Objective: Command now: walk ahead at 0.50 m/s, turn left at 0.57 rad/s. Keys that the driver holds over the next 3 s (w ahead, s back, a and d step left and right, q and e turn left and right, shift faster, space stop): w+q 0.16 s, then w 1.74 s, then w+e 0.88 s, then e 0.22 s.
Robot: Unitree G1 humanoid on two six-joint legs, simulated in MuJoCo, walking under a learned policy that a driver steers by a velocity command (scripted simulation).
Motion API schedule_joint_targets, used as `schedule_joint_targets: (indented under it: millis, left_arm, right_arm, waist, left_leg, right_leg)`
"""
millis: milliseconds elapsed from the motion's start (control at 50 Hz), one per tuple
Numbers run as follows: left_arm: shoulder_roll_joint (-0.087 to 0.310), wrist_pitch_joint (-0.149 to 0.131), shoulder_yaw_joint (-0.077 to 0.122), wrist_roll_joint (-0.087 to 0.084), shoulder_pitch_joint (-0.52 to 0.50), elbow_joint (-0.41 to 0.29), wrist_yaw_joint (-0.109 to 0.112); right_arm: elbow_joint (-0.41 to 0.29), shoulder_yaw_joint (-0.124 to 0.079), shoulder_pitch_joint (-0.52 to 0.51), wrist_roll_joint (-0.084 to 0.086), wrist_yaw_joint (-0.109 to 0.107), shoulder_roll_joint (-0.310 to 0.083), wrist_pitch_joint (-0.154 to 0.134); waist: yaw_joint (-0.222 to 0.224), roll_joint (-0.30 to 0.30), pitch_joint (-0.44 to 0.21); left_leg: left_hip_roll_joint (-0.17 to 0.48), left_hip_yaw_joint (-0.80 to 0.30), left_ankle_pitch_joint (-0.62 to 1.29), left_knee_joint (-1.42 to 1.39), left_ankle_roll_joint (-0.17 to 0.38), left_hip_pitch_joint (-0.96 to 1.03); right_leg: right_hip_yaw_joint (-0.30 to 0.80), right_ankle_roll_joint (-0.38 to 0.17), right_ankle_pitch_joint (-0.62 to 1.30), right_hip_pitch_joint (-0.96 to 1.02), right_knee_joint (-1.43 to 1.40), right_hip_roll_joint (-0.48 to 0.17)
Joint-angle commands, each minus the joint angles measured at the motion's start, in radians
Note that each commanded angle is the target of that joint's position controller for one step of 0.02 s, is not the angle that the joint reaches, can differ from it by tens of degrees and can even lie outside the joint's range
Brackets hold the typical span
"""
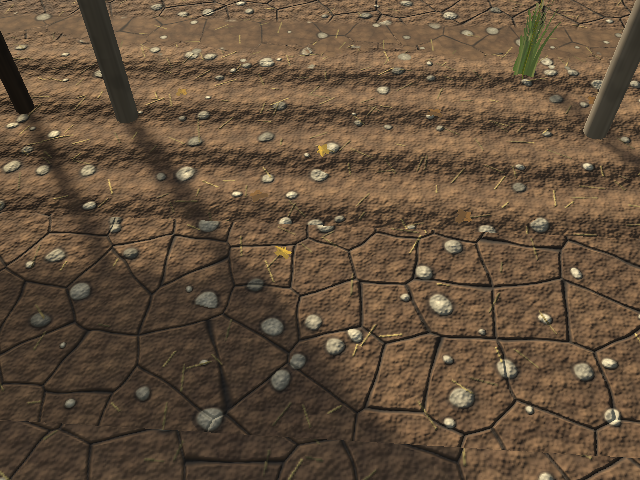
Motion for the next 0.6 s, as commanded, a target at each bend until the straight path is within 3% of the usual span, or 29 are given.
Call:
schedule_joint_targets:
  millis: [20,40,60,80,100,120,180,200,220,240,260,280,300,320,340,360,380,420,480,540,600]
  left_arm:
    - [0.061,-0.025,0.018,0.022,-0.173,-0.203,0.056]
    - [0.016,-0.014,0.008,0.017,-0.106,-0.185,0.063]
    - [0.007,-0.003,0.001,0.006,-0.074,-0.184,0.054]
    - [0.026,0.005,-0.001,-0.015,-0.085,-0.176,0.042]
    - [0.022,0.010,-0.011,-0.034,-0.109,-0.183,0.035]
    - [0.044,0.013,-0.012,-0.032,-0.125,-0.185,0.033]
    - [0.170,-0.007,0.023,0.003,-0.193,-0.201,0.043]
    - [0.218,-0.023,0.041,0.004,-0.179,-0.198,0.044]
    - [0.291,-0.043,0.070,-0.001,-0.077,-0.171,0.042]
    - [0.367,-0.046,0.081,-0.012,0.075,-0.142,0.043]
    - [0.333,-0.039,0.057,-0.015,0.156,-0.118,0.017]
    - [0.279,-0.045,0.054,-0.020,0.109,-0.105,0.013]
    - [0.224,-0.042,0.042,-0.042,-0.048,-0.136,0.019]
    - [0.158,-0.034,0.020,-0.048,-0.151,-0.162,0.035]
    - [0.121,-0.037,0.009,-0.041,-0.174,-0.157,0.053]
    - [0.099,-0.038,0.003,-0.038,-0.185,-0.155,0.072]
    - [0.084,-0.043,0.003,-0.035,-0.175,-0.144,0.085]
    - [0.107,-0.051,0.016,-0.020,-0.124,-0.114,0.086]
    - [0.121,-0.054,0.024,-0.017,-0.049,-0.064,0.047]
    - [0.129,-0.051,0.029,-0.005,-0.034,-0.043,0.005]
    - [0.133,-0.048,0.031,-0.006,0.012,-0.023,0.004]
  right_arm:
    - [-0.056,0.011,0.041,0.015,0.001,-0.036,-0.031]
    - [-0.096,0.004,-0.040,0.036,0.011,-0.063,-0.048]
    - [-0.111,-0.016,-0.102,0.032,0.025,-0.138,-0.051]
    - [-0.123,-0.029,-0.103,0.011,0.044,-0.187,-0.055]
    - [-0.133,-0.032,-0.087,0.002,0.062,-0.179,-0.053]
    - [-0.142,-0.035,-0.079,0.001,0.075,-0.169,-0.051]
    - [-0.155,-0.037,-0.020,-0.002,0.081,-0.140,-0.054]
    - [-0.164,-0.033,-0.007,-0.007,0.078,-0.125,-0.058]
    - [-0.184,-0.027,-0.016,-0.014,0.075,-0.106,-0.065]
    - [-0.195,-0.009,0.111,-0.016,0.070,-0.004,-0.062]
    - [-0.177,-0.012,0.189,-0.001,0.064,-0.009,-0.058]
    - [-0.159,-0.026,0.110,0.002,0.039,-0.070,-0.047]
    - [-0.148,-0.022,0.084,0.000,0.004,-0.074,-0.040]
    - [-0.137,-0.018,0.087,-0.010,-0.024,-0.065,-0.035]
    - [-0.150,0.000,0.063,-0.020,-0.041,-0.023,-0.034]
    - [-0.157,0.010,0.031,-0.028,-0.045,0.005,-0.030]
    - [-0.168,0.014,-0.004,-0.022,-0.037,0.012,-0.025]
    - [-0.176,0.011,-0.049,-0.002,-0.006,-0.007,-0.019]
    - [-0.207,0.009,-0.144,0.005,0.018,-0.008,-0.004]
    - [-0.236,0.007,-0.173,0.001,0.028,-0.012,0.011]
    - [-0.273,-0.004,-0.239,-0.002,0.022,-0.044,0.009]
  waist:
    - [0.013,-0.045,0.049]
    - [0.047,0.000,0.086]
    - [0.092,0.045,0.093]
    - [0.084,0.071,0.081]
    - [0.072,0.063,0.076]
    - [0.067,0.038,0.074]
    - [0.043,0.030,0.043]
    - [0.054,0.022,0.021]
    - [0.106,-0.047,-0.034]
    - [0.103,-0.277,-0.243]
    - [0.086,-0.375,-0.282]
    - [0.094,-0.232,-0.077]
    - [0.038,-0.158,-0.036]
    - [-0.005,-0.095,-0.062]
    - [-0.031,-0.074,-0.040]
    - [-0.047,-0.048,-0.029]
    - [-0.043,-0.030,-0.032]
    - [-0.015,-0.031,-0.012]
    - [0.009,-0.030,0.028]
    - [-0.001,-0.072,0.037]
    - [0.023,-0.083,0.064]
  left_leg:
    - [0.365,-0.335,0.587,-0.214,0.307,-0.014]
    - [0.305,-0.287,0.458,-0.290,0.301,-0.216]
    - [0.241,-0.229,0.342,-0.294,0.268,-0.334]
    - [0.220,-0.243,0.312,-0.311,0.254,-0.395]
    - [0.219,-0.269,0.217,-0.305,0.233,-0.403]
    - [0.205,-0.280,0.130,-0.273,0.220,-0.394]
    - [0.156,-0.295,0.060,-0.118,0.156,-0.289]
    - [0.131,-0.282,0.077,-0.045,0.124,-0.269]
    - [0.065,-0.238,0.098,0.130,0.063,-0.303]
    - [-0.103,-0.109,-0.244,0.456,-0.033,-0.345]
    - [-0.122,-0.144,-0.487,0.720,-0.051,-0.533]
    - [-0.060,-0.205,-0.389,0.785,-0.029,-0.636]
    - [0.006,-0.192,-0.295,0.793,-0.018,-0.586]
    - [0.055,-0.178,-0.234,0.762,-0.020,-0.501]
    - [0.105,-0.184,-0.179,0.714,-0.016,-0.423]
    - [0.133,-0.177,-0.180,0.659,-0.028,-0.361]
    - [0.136,-0.153,-0.182,0.592,-0.039,-0.333]
    - [0.128,-0.105,-0.062,0.460,-0.058,-0.296]
    - [0.120,-0.065,0.109,0.257,-0.069,-0.247]
    - [0.102,-0.042,0.173,0.243,-0.053,-0.161]
    - [0.097,-0.029,0.085,0.183,-0.030,-0.153]
  right_leg:
    - [0.081,-0.085,0.172,-0.325,-0.429,-0.131]
    - [0.065,-0.094,0.291,-0.182,-0.647,-0.111]
    - [0.023,-0.099,0.324,-0.020,-0.838,-0.091]
    - [-0.011,-0.111,0.458,0.064,-0.869,-0.067]
    - [-0.006,-0.116,0.668,0.099,-0.933,-0.052]
    - [-0.009,-0.115,0.801,0.131,-1.001,-0.036]
    - [-0.038,-0.138,0.762,0.167,-0.977,-0.014]
    - [-0.059,-0.159,0.738,0.230,-0.965,-0.004]
    - [-0.031,-0.211,0.748,0.396,-0.985,-0.019]
    - [0.282,-0.403,0.870,0.648,-1.137,-0.226]
    - [0.714,-0.509,0.595,0.717,-1.346,-0.357]
    - [0.710,-0.424,0.245,0.548,-1.416,-0.319]
    - [0.609,-0.375,0.047,0.398,-1.444,-0.291]
    - [0.553,-0.364,0.097,0.305,-1.459,-0.280]
    - [0.491,-0.358,0.228,0.211,-1.486,-0.275]
    - [0.434,-0.352,0.346,0.159,-1.518,-0.266]
    - [0.351,-0.339,0.423,0.164,-1.541,-0.240]
    - [0.199,-0.321,0.550,0.175,-1.569,-0.184]
    - [0.099,-0.330,0.635,0.172,-1.582,-0.163]
    - [0.051,-0.338,0.698,0.125,-1.549,-0.164]
    - [0.066,-0.344,0.706,0.194,-1.519,-0.193]
Next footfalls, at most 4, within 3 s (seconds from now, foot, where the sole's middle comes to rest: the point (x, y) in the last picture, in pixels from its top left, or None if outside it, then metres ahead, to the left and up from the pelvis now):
0.22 right None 0.35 -0.15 -0.77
0.72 left None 0.47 0.11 -0.77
1.22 right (376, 349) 0.89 -0.06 -0.94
1.64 left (268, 300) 1.04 0.24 -0.94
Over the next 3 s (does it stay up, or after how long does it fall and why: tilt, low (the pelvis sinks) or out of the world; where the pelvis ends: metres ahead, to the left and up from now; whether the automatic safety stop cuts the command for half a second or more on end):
stays up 1.62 0.18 -0.16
